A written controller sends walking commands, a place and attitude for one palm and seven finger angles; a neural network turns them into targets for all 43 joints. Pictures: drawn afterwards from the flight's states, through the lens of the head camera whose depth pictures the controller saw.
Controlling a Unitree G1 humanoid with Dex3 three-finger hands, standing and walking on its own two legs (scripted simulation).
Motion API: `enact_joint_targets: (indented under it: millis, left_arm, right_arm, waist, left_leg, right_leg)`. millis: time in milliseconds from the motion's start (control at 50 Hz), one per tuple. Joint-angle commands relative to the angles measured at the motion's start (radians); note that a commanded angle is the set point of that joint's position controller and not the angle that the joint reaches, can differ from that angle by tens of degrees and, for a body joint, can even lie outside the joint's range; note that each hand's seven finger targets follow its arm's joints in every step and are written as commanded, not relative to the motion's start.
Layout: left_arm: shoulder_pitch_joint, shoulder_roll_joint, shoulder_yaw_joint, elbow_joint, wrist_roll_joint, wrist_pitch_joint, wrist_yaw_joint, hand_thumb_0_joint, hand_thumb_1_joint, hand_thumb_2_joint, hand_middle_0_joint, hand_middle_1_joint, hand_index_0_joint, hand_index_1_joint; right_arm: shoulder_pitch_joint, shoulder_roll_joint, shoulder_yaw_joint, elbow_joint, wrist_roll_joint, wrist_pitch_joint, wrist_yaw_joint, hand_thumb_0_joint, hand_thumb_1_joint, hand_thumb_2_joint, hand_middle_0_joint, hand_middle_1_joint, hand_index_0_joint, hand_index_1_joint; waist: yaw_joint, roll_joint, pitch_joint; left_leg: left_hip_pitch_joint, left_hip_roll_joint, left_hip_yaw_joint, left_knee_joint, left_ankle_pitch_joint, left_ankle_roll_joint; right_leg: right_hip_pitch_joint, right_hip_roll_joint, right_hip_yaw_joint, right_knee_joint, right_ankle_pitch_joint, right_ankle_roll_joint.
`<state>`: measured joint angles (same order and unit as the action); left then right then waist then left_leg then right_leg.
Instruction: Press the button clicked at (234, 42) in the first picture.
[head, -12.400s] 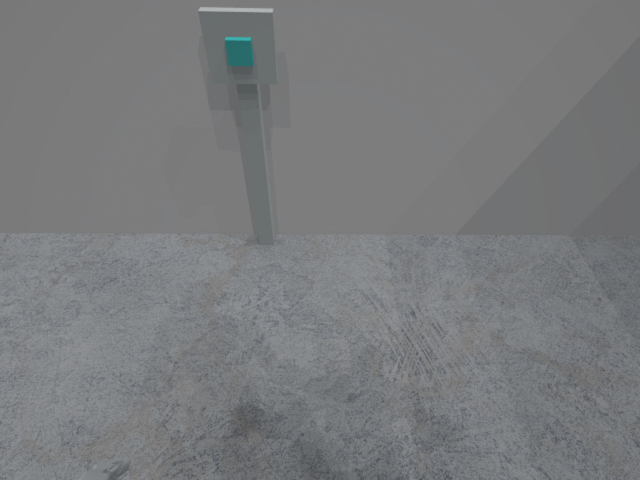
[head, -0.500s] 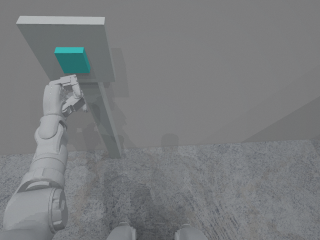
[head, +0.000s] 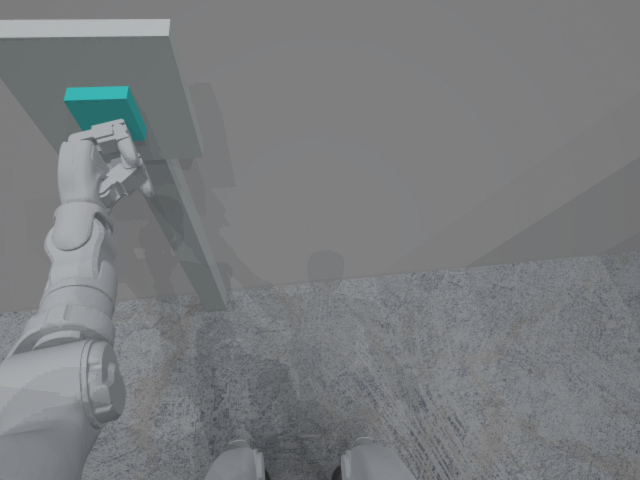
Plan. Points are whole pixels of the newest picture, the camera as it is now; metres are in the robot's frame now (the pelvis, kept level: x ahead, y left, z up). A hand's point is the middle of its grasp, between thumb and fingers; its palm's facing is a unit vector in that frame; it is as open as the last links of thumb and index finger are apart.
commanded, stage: press the button with the knuckle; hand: left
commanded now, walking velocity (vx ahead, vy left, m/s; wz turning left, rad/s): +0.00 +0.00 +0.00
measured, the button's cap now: (108, 113) +0.54 +0.23 +0.11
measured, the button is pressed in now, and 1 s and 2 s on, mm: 0 12 0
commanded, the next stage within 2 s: hold the button down briefly in 0.52 s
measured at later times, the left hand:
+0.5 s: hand (137, 161) +0.50 +0.20 +0.07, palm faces +0.08 -1.00 -0.03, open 2.9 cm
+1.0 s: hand (138, 160) +0.50 +0.20 +0.07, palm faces +0.12 -0.99 -0.04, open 2.9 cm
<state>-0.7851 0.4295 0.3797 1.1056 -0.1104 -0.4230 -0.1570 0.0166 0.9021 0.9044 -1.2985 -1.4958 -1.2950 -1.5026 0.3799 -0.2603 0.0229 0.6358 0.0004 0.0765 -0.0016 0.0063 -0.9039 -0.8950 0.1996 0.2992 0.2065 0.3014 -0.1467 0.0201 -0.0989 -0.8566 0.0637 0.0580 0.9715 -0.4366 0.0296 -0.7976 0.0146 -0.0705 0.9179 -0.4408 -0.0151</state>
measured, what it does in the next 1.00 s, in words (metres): stands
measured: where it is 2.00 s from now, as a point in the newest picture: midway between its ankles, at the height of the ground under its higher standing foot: outside the picture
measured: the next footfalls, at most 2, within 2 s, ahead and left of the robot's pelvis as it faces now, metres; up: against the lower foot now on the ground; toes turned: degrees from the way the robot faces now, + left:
none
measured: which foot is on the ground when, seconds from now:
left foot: down 0.00-1.00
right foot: down 0.00-1.00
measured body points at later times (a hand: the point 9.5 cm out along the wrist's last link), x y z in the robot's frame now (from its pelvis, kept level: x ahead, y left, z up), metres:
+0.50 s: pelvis -0.02 +0.01 -0.01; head +0.11 +0.03 +0.42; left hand +0.49 +0.25 +0.07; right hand -0.01 -0.26 -0.12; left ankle +0.01 +0.10 -0.68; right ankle +0.00 -0.11 -0.68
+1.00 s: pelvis -0.04 +0.01 -0.02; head +0.10 +0.04 +0.41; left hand +0.49 +0.25 +0.07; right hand -0.06 -0.26 -0.12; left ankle +0.01 +0.10 -0.68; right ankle +0.00 -0.11 -0.68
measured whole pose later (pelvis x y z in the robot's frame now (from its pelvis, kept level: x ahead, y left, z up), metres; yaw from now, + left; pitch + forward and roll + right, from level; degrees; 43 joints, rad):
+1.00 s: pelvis -0.04 +0.01 -0.02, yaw +2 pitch +22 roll -4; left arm -1.07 0.54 0.32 1.31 -0.05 -0.40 -0.08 0.00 0.79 0.98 -1.30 -1.50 -1.34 -1.50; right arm 0.42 -0.28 0.06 0.68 -0.04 -0.02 -0.01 0.00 -0.90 -0.89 0.20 0.30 0.21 0.30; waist -0.22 0.03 -0.09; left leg -1.06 0.04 0.00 1.06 -0.39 0.04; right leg -0.96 0.00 -0.12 0.99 -0.41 -0.01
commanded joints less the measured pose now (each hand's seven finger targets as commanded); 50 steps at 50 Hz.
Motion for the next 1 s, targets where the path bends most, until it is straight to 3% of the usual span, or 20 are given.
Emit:
enact_joint_targets:
  millis: [0, 100, 120, 140, 180, 220, 240, 280, 360, 460, 520, 540, 660, 700, 720, 780, 800, 860, 900, 980]
  left_arm:
    - [-0.480, 0.278, 0.037, -0.168, 0.000, -0.054, -0.012, 0.000, 0.900, 0.900, -1.300, -1.500, -1.300, -1.500]
    - [-0.511, 0.279, 0.038, -0.197, -0.005, -0.060, -0.024, 0.000, 0.900, 0.900, -1.300, -1.500, -1.300, -1.500]
    - [-0.515, 0.265, 0.029, -0.198, -0.008, -0.061, -0.020, 0.000, 0.900, 0.900, -1.300, -1.500, -1.300, -1.500]
    - [-0.551, 0.231, -0.002, -0.199, -0.009, -0.061, -0.020, 0.000, 0.900, 0.900, -1.300, -1.500, -1.300, -1.500]
    - [-0.577, 0.261, 0.025, -0.177, -0.009, -0.063, -0.009, 0.000, 0.900, 0.900, -1.300, -1.500, -1.300, -1.500]
    - [-0.616, 0.248, 0.003, -0.176, -0.004, -0.064, 0.000, 0.000, 0.900, 0.900, -1.300, -1.500, -1.300, -1.500]
    - [-0.601, 0.273, 0.024, -0.147, 0.004, -0.060, 0.005, 0.000, 0.900, 0.900, -1.300, -1.500, -1.300, -1.500]
    - [-0.658, 0.295, 0.020, -0.130, 0.017, -0.061, 0.013, 0.000, 0.900, 0.900, -1.300, -1.500, -1.300, -1.500]
    - [-0.703, 0.307, 0.005, -0.096, 0.040, -0.059, 0.020, 0.000, 0.900, 0.900, -1.300, -1.500, -1.300, -1.500]
    - [-0.792, 0.294, -0.009, -0.094, 0.030, -0.057, 0.022, 0.000, 0.900, 0.900, -1.300, -1.500, -1.300, -1.500]
    - [-0.835, 0.304, -0.005, -0.079, 0.028, -0.052, 0.030, 0.000, 0.900, 0.900, -1.300, -1.500, -1.300, -1.500]
    - [-0.828, 0.328, 0.007, -0.062, 0.035, -0.050, 0.034, 0.000, 0.900, 0.900, -1.300, -1.500, -1.300, -1.500]
    - [-0.891, 0.292, -0.052, -0.050, 0.054, -0.040, 0.054, 0.000, 0.900, 0.900, -1.300, -1.500, -1.300, -1.500]
    - [-0.914, 0.299, -0.046, -0.071, 0.053, -0.044, 0.060, 0.000, 0.900, 0.900, -1.300, -1.500, -1.300, -1.500]
    - [-0.904, 0.309, -0.037, -0.051, 0.054, -0.039, 0.063, 0.000, 0.900, 0.900, -1.300, -1.500, -1.300, -1.500]
    - [-0.934, 0.270, -0.064, -0.070, 0.051, -0.039, 0.067, 0.000, 0.900, 0.900, -1.300, -1.500, -1.300, -1.500]
    - [-0.937, 0.284, -0.056, -0.076, 0.051, -0.041, 0.068, 0.000, 0.900, 0.900, -1.300, -1.500, -1.300, -1.500]
    - [-0.935, 0.278, -0.071, -0.065, 0.056, -0.036, 0.073, 0.000, 0.900, 0.900, -1.300, -1.500, -1.300, -1.500]
    - [-0.945, 0.275, -0.078, -0.073, 0.063, -0.041, 0.076, 0.000, 0.900, 0.900, -1.300, -1.500, -1.300, -1.500]
    - [-0.904, 0.288, -0.044, -0.076, 0.057, -0.042, 0.078, 0.000, 0.900, 0.900, -1.300, -1.500, -1.300, -1.500]
  right_arm:
    - [0.128, -0.176, -0.064, -0.054, -0.002, -0.017, -0.018, 0.000, -0.900, -0.900, 0.200, 0.300, 0.200, 0.300]
    - [0.141, -0.175, -0.066, -0.051, -0.005, -0.019, -0.018, 0.000, -0.900, -0.900, 0.200, 0.300, 0.200, 0.300]
    - [0.141, -0.172, -0.064, -0.050, -0.006, -0.019, -0.017, 0.000, -0.900, -0.900, 0.200, 0.300, 0.200, 0.300]
    - [0.140, -0.170, -0.064, -0.043, -0.007, -0.020, -0.015, 0.000, -0.900, -0.900, 0.200, 0.300, 0.200, 0.300]
    - [0.150, -0.179, -0.065, -0.035, -0.010, -0.024, -0.016, 0.000, -0.900, -0.900, 0.200, 0.300, 0.200, 0.300]
    - [0.145, -0.179, -0.064, -0.031, -0.008, -0.027, -0.017, 0.000, -0.900, -0.900, 0.200, 0.300, 0.200, 0.300]
    - [0.148, -0.183, -0.064, -0.029, -0.010, -0.028, -0.018, 0.000, -0.900, -0.900, 0.200, 0.300, 0.200, 0.300]
    - [0.152, -0.188, -0.057, -0.021, -0.012, -0.031, -0.020, 0.000, -0.900, -0.900, 0.200, 0.300, 0.200, 0.300]
    - [0.157, -0.193, -0.053, -0.021, -0.017, -0.039, -0.020, 0.000, -0.900, -0.900, 0.200, 0.300, 0.200, 0.300]
    - [0.173, -0.199, -0.051, -0.014, -0.024, -0.052, -0.020, 0.000, -0.900, -0.900, 0.200, 0.300, 0.200, 0.300]
    - [0.181, -0.204, -0.049, -0.008, -0.026, -0.060, -0.023, 0.000, -0.900, -0.900, 0.200, 0.300, 0.200, 0.300]
    - [0.185, -0.207, -0.046, -0.007, -0.025, -0.061, -0.024, 0.000, -0.900, -0.900, 0.200, 0.300, 0.200, 0.300]
    - [0.190, -0.211, -0.038, -0.008, -0.028, -0.081, -0.026, 0.000, -0.900, -0.900, 0.200, 0.300, 0.200, 0.300]
    - [0.195, -0.216, -0.040, -0.009, -0.032, -0.087, -0.026, 0.000, -0.900, -0.900, 0.200, 0.300, 0.200, 0.300]
    - [0.199, -0.218, -0.039, -0.006, -0.032, -0.089, -0.028, 0.000, -0.900, -0.900, 0.200, 0.300, 0.200, 0.300]
    - [0.205, -0.216, -0.039, 0.000, -0.036, -0.100, -0.025, 0.000, -0.900, -0.900, 0.200, 0.300, 0.200, 0.300]
    - [0.203, -0.219, -0.039, -0.001, -0.036, -0.101, -0.024, 0.000, -0.900, -0.900, 0.200, 0.300, 0.200, 0.300]
    - [0.204, -0.221, -0.038, 0.001, -0.035, -0.107, -0.023, 0.000, -0.900, -0.900, 0.200, 0.300, 0.200, 0.300]
    - [0.204, -0.223, -0.037, 0.003, -0.037, -0.112, -0.023, 0.000, -0.900, -0.900, 0.200, 0.300, 0.200, 0.300]
    - [0.207, -0.224, -0.040, -0.002, -0.041, -0.111, -0.015, 0.000, -0.900, -0.900, 0.200, 0.300, 0.200, 0.300]
  waist:
    - [-0.025, 0.048, -0.399]
    - [-0.018, 0.127, -0.483]
    - [-0.020, 0.135, -0.475]
    - [-0.041, 0.130, -0.462]
    - [-0.048, 0.081, -0.437]
    - [-0.062, 0.100, -0.432]
    - [-0.057, 0.089, -0.424]
    - [-0.075, 0.108, -0.397]
    - [-0.089, 0.138, -0.416]
    - [-0.114, 0.146, -0.458]
    - [-0.129, 0.138, -0.450]
    - [-0.123, 0.138, -0.442]
    - [-0.154, 0.172, -0.402]
    - [-0.152, 0.195, -0.445]
    - [-0.151, 0.174, -0.440]
    - [-0.161, 0.196, -0.440]
    - [-0.155, 0.205, -0.450]
    - [-0.164, 0.176, -0.427]
    - [-0.164, 0.206, -0.432]
    - [-0.142, 0.199, -0.452]
  left_leg:
    - [0.285, -0.038, -0.079, -0.079, 0.329, 0.008]
    - [0.371, -0.034, -0.093, -0.071, 0.397, 0.000]
    - [0.380, -0.031, -0.098, -0.071, 0.404, -0.002]
    - [0.386, -0.028, -0.103, -0.068, 0.395, -0.001]
    - [0.355, -0.028, -0.109, -0.068, 0.367, 0.003]
    - [0.357, -0.030, -0.109, -0.069, 0.342, 0.004]
    - [0.340, -0.030, -0.111, -0.067, 0.322, 0.003]
    - [0.324, -0.029, -0.120, -0.066, 0.290, 0.005]
    - [0.325, -0.027, -0.132, -0.061, 0.254, 0.002]
    - [0.351, -0.023, -0.151, -0.054, 0.247, 0.000]
    - [0.328, -0.023, -0.153, -0.051, 0.212, 0.003]
    - [0.311, -0.025, -0.154, -0.054, 0.198, 0.003]
    - [0.292, -0.022, -0.175, -0.071, 0.073, 0.003]
    - [0.315, -0.022, -0.182, -0.072, 0.075, 0.002]
    - [0.308, -0.020, -0.189, -0.075, 0.061, 0.000]
    - [0.330, -0.020, -0.196, -0.078, 0.065, 0.000]
    - [0.328, -0.020, -0.194, -0.074, 0.053, -0.001]
    - [0.308, -0.019, -0.200, -0.084, 0.009, 0.001]
    - [0.324, -0.016, -0.205, -0.086, 0.010, -0.001]
    - [0.332, -0.021, -0.200, -0.083, 0.039, -0.001]
  right_leg:
    - [0.130, 0.028, 0.061, -0.106, 0.340, 0.008]
    - [0.101, 0.030, 0.051, -0.093, 0.352, 0.001]
    - [0.084, 0.031, 0.045, -0.093, 0.343, 0.000]
    - [0.059, 0.033, 0.042, -0.094, 0.330, 0.002]
    - [0.058, 0.034, 0.040, -0.098, 0.306, 0.003]
    - [0.041, 0.034, 0.045, -0.105, 0.286, 0.005]
    - [0.034, 0.034, 0.043, -0.104, 0.265, 0.004]
    - [-0.001, 0.031, 0.044, -0.103, 0.228, 0.003]
    - [-0.045, 0.030, 0.039, -0.095, 0.181, 0.002]
    - [-0.081, 0.031, 0.031, -0.086, 0.163, 0.003]
    - [-0.093, 0.031, 0.033, -0.089, 0.141, 0.006]
    - [-0.091, 0.031, 0.033, -0.088, 0.132, 0.004]
    - [-0.165, 0.026, 0.028, -0.084, 0.059, 0.004]
    - [-0.168, 0.025, 0.027, -0.078, 0.060, 0.001]
    - [-0.168, 0.025, 0.024, -0.078, 0.054, 0.000]
    - [-0.187, 0.025, 0.020, -0.076, 0.058, -0.002]
    - [-0.186, 0.024, 0.024, -0.077, 0.052, -0.002]
    - [-0.192, 0.023, 0.022, -0.081, 0.029, 0.000]
    - [-0.208, 0.022, 0.021, -0.076, 0.031, -0.003]
    - [-0.180, 0.024, 0.019, -0.076, 0.044, -0.008]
